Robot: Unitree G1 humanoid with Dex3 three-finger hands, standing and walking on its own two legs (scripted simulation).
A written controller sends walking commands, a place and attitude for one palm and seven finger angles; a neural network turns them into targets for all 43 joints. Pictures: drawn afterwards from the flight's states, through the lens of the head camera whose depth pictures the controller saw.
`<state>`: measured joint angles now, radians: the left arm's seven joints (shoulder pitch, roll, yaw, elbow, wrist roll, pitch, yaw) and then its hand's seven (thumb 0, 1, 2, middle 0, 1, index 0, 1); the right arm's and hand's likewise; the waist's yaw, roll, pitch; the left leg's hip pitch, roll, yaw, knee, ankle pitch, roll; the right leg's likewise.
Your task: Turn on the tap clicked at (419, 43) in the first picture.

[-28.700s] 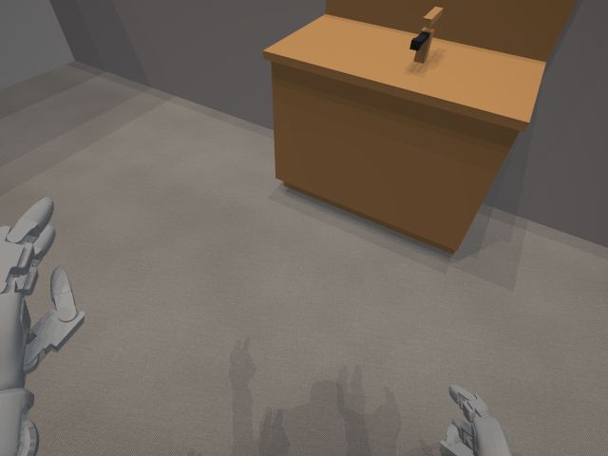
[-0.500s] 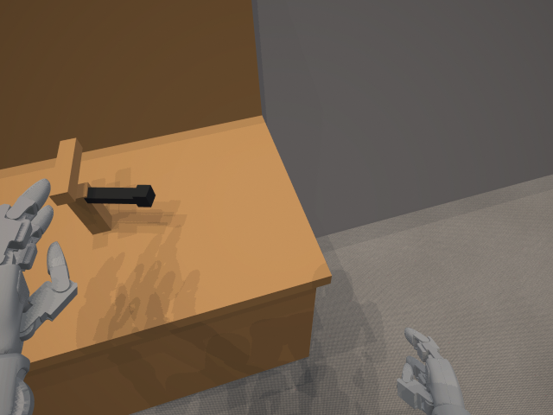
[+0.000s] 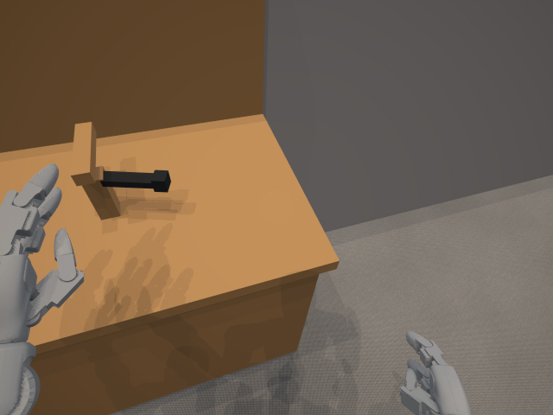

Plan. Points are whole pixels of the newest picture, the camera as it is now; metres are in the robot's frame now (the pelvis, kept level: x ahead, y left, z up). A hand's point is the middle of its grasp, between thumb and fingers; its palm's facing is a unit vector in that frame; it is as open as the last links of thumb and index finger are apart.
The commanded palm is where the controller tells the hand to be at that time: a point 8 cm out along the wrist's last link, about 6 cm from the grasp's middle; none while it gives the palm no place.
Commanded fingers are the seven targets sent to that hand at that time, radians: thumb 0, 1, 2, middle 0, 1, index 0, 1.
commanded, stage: come to a stop and stand still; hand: left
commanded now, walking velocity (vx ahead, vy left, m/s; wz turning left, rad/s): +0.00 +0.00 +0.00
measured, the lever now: (161, 181) +0.48 +0.24 +0.04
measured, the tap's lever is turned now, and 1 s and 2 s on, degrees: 71 71 71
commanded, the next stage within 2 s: look again from close up in 0.44 s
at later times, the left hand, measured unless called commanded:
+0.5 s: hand out of the picture +0.18 +0.29 +0.17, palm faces +0.47 -0.82 -0.34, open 7.4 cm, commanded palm +0.12 +0.31 +0.18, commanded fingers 0.00 0.90 0.90 -0.20 -0.30 -0.20 -0.30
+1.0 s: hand (35, 257) +0.23 +0.28 +0.16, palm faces +0.44 -0.82 -0.37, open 7.4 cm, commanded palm +0.17 +0.31 +0.18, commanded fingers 0.00 0.90 0.90 -0.20 -0.30 -0.20 -0.30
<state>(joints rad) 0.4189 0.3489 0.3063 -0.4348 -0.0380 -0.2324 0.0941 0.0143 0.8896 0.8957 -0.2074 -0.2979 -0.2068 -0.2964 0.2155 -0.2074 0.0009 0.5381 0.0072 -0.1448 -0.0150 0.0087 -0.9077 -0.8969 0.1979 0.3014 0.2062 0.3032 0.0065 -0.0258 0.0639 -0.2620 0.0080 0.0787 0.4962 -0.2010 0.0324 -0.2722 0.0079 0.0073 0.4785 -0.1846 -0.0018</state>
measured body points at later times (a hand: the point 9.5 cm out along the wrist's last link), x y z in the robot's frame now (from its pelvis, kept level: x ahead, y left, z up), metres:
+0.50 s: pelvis -0.02 +0.03 +0.00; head -0.03 +0.05 +0.45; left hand +0.15 +0.33 +0.18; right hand +0.17 -0.17 -0.06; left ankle +0.05 +0.10 -0.74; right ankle +0.06 -0.12 -0.73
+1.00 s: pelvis +0.03 +0.02 +0.01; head +0.05 +0.04 +0.45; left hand +0.20 +0.32 +0.18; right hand +0.21 -0.19 -0.07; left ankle +0.05 +0.10 -0.74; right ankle +0.06 -0.12 -0.74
